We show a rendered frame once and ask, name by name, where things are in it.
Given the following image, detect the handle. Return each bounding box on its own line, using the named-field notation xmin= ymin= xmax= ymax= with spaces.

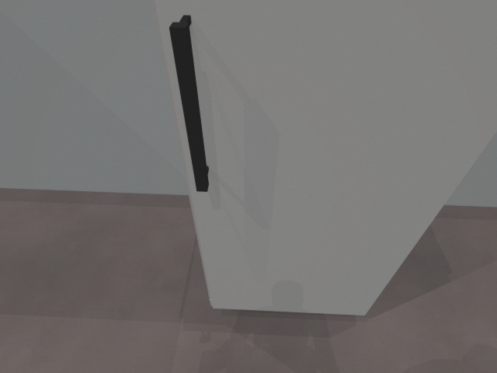
xmin=169 ymin=15 xmax=209 ymax=192

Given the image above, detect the fridge door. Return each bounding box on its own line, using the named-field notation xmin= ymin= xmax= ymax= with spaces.
xmin=155 ymin=0 xmax=497 ymax=315

